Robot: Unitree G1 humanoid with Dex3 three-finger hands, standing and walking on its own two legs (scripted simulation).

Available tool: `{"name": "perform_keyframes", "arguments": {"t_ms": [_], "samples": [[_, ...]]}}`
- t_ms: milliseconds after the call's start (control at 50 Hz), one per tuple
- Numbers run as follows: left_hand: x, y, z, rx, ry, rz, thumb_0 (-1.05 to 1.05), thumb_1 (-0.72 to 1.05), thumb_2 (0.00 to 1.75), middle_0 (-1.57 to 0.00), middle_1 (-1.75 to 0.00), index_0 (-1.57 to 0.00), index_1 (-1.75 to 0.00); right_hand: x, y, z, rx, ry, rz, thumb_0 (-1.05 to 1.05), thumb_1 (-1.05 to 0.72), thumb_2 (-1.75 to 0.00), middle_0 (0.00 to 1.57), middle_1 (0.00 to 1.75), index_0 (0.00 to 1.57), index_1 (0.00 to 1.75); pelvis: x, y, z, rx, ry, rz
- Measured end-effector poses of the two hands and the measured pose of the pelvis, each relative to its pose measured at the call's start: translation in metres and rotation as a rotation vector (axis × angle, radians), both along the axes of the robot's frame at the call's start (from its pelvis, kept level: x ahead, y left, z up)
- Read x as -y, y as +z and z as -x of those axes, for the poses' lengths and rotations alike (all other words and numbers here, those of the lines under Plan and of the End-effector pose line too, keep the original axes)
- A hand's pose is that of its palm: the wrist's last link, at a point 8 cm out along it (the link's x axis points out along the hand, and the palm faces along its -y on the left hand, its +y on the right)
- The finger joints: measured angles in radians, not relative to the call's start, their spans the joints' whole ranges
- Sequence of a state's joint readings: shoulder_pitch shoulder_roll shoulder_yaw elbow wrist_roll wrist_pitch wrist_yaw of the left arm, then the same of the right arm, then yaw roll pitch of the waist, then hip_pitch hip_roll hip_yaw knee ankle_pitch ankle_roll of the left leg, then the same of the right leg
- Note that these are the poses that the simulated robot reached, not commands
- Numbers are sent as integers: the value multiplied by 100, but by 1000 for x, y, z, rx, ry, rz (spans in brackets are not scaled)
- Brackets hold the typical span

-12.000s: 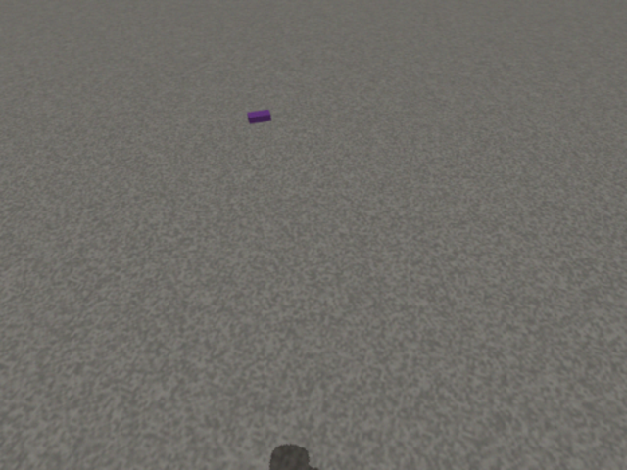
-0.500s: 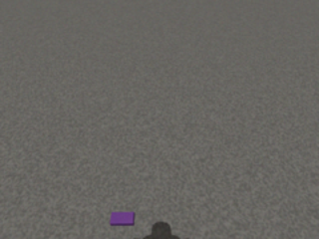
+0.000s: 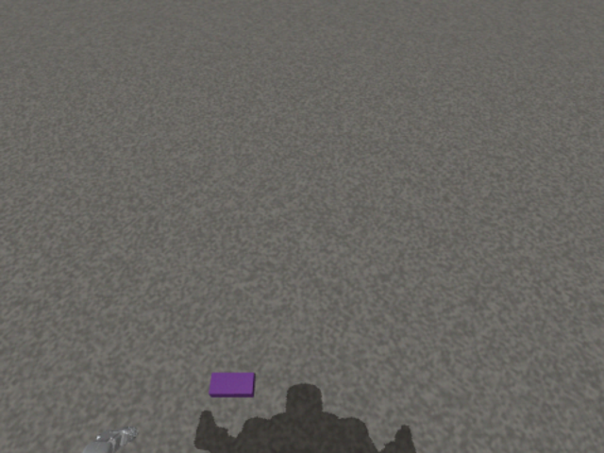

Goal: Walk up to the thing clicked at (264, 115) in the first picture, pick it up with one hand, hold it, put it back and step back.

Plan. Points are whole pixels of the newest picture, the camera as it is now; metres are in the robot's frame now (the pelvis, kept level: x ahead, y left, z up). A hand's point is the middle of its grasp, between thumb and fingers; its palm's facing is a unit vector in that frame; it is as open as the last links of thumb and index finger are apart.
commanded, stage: rise first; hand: left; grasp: from above
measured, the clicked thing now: (232, 384) +0.42 +0.23 -0.75
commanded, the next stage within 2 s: none
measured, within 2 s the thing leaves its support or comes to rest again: neither
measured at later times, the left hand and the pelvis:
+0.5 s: hand out of the picture +0.13 +0.26 -0.22, palm faces -0.17 -0.86 -0.47, open 13.6 cm; pelvis -0.01 +0.01 -0.08, yaw -1 degrees
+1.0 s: hand (170, 444) +0.22 +0.29 -0.41, palm faces -0.44 -0.47 -0.76, open 13.8 cm; pelvis -0.06 +0.01 -0.26, yaw -2 degrees
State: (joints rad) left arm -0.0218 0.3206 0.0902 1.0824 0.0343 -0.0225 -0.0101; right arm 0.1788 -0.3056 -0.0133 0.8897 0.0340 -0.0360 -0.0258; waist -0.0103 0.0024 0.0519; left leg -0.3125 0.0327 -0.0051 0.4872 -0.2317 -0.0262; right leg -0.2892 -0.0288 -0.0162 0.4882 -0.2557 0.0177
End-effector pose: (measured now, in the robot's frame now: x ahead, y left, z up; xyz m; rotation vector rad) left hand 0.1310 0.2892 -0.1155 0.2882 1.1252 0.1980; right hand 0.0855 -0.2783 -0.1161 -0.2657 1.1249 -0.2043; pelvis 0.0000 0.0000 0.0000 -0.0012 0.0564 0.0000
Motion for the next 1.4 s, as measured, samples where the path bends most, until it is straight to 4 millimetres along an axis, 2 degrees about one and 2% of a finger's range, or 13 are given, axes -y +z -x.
{"name": "perform_keyframes", "arguments": {"t_ms": [80,140,280,380,580,660,740,840,980,1060,1140,1260,1400], "samples": [[-3,-8,-23,24,-78,-13,0,54,88,-24,-60,-23,-60,-13,-7,1,38,-13,-26,1,-91,-90,21,30,20,30,0,-11,5,-58,-9,0],[-6,-11,-28,30,-107,-44,0,34,87,-23,-71,-23,-71,-20,-13,2,55,-21,-44,1,-90,-90,21,30,21,30,-3,-18,4,-80,-11,1],[-10,-31,-10,-45,-123,-94,0,-13,87,-22,-87,-22,-86,-31,-26,-13,124,-1,-67,1,-91,-90,21,30,21,30,-8,-37,5,-136,-10,7],[-12,-50,-2,-31,-147,-122,0,-33,89,-21,-92,-21,-92,-32,-40,-33,184,41,-44,1,-91,-90,21,30,21,30,-9,-59,7,-186,-7,10],[-12,-72,3,-17,-223,-182,-1,-48,93,-19,-95,-18,-96,-40,-62,-67,281,93,-33,1,-92,-90,21,30,21,30,-10,-91,11,-258,-2,23],[-16,-91,-2,-37,-278,-217,-1,-50,93,-18,-96,-17,-98,-42,-76,-75,311,123,-33,1,-93,-91,21,30,21,30,-9,-108,14,-303,2,27],[-23,-125,-16,-32,-365,-274,-1,-51,92,-18,-97,-17,-97,-38,-104,-79,329,154,-24,1,-93,-91,21,30,21,30,-8,-139,21,-367,2,26],[-21,-172,-47,45,-525,-356,-1,-49,92,-19,-95,-18,-96,-30,-158,-77,302,170,-11,1,-93,-90,21,30,21,30,-8,-188,31,-448,-1,27],[-18,-232,-88,142,-689,-512,-1,-50,93,-19,-96,-18,-97,-20,-245,-52,203,151,-22,1,-93,-91,21,30,21,30,-7,-255,53,-515,-12,30],[-18,-262,-107,160,-746,-580,-1,-50,94,-19,-97,-18,-97,-18,-291,-24,125,139,-39,1,-94,-91,21,30,20,30,-6,-288,69,-532,-19,31],[-16,-289,-123,175,-821,-618,-1,-49,94,-19,-96,-19,-97,-16,-329,12,47,118,-45,1,-94,-91,21,30,21,30,-4,-319,83,-531,-27,34],[-9,-324,-144,221,-951,-661,-1,-45,93,-21,-94,-20,-94,-13,-365,64,-62,71,-29,1,-93,-90,21,30,21,30,-5,-356,97,-514,-39,45],[-6,-357,-165,267,-1046,-728,0,-46,97,-16,-95,-16,-95,-9,-383,105,-165,36,9,1,-90,-90,21,30,21,30,-10,-385,102,-499,-48,64]]}}
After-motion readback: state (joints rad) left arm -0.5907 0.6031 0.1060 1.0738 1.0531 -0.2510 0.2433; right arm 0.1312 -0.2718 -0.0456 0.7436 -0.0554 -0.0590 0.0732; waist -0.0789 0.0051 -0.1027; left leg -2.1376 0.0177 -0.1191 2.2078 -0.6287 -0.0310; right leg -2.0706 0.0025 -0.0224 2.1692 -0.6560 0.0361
